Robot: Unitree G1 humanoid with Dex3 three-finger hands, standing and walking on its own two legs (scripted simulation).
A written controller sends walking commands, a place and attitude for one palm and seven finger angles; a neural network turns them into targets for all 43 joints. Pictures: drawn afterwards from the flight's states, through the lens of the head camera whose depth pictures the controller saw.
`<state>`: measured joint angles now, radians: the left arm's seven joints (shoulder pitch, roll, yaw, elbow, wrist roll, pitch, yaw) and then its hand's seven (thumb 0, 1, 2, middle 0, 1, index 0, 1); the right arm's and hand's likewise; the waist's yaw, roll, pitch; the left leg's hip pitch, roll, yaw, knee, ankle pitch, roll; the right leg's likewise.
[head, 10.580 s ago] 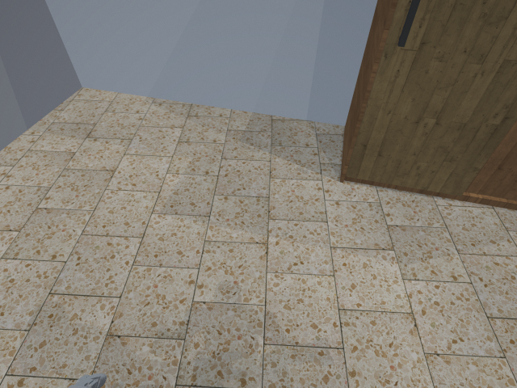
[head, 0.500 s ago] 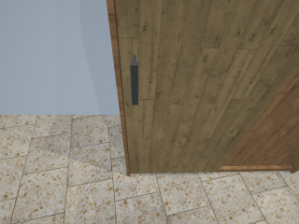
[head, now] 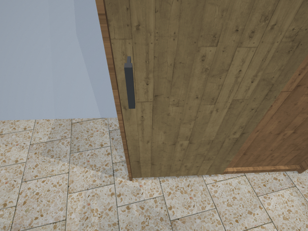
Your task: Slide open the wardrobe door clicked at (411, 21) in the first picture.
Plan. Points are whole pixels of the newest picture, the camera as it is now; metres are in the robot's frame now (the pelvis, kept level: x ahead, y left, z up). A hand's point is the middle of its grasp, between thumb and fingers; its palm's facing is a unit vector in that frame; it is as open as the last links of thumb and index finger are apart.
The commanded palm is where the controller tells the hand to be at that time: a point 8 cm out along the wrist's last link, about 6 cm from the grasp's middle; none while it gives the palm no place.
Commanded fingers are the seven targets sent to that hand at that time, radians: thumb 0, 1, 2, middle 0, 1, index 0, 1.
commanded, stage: raise the hand with hooked fingers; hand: left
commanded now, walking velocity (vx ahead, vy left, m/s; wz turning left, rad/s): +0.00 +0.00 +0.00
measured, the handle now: (130, 83) +0.52 +0.11 +0.09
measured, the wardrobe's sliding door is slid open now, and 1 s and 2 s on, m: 0.00 0.00 0.00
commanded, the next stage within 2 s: none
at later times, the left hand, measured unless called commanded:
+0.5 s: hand out of the picture +0.12 +0.21 -0.02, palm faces +0.30 -0.95 -0.09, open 9.2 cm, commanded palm +0.13 +0.26 -0.01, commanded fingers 0.00 0.27 0.63 -0.25 -0.70 -0.25 -0.70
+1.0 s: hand (54, 195) +0.19 +0.25 +0.03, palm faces +0.11 -0.99 -0.04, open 12.2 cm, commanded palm +0.16 +0.30 +0.05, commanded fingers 0.00 -0.31 0.38 -0.29 -1.08 -0.29 -1.08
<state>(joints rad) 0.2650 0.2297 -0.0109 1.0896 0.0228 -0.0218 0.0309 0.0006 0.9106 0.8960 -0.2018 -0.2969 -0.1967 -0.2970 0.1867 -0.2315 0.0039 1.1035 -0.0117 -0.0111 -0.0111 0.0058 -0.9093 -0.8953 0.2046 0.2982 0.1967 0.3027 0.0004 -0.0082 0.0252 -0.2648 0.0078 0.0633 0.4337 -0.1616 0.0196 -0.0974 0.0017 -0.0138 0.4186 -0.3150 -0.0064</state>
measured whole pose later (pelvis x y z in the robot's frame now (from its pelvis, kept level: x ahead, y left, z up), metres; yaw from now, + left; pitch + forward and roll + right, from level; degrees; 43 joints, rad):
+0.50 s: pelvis -0.02 -0.04 -0.07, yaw +3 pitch +10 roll -1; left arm 0.55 0.21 0.29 0.05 -0.32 -0.53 -0.28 0.01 0.50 0.72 -0.23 -0.56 -0.22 -0.56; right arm 0.19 -0.27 -0.06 0.59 0.00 -0.24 -0.08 0.01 -0.91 -0.90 0.20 0.30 0.20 0.30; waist 0.07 -0.01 -0.12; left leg -0.82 0.04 -0.04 1.03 -0.39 -0.03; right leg -0.61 0.03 -0.11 1.04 -0.60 -0.07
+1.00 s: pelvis -0.03 +0.00 -0.04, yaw +2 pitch +7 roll -2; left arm 0.30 0.30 0.32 0.07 -0.36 -0.27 -0.34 0.00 -0.09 0.47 -0.27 -0.93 -0.27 -0.93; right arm 0.29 -0.27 0.00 0.62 0.05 -0.23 -0.11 0.02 -0.91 -0.90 0.21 0.30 0.20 0.30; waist 0.02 0.03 -0.09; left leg -0.68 0.03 0.01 0.86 -0.31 0.02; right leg -0.48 0.02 -0.06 0.84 -0.48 -0.01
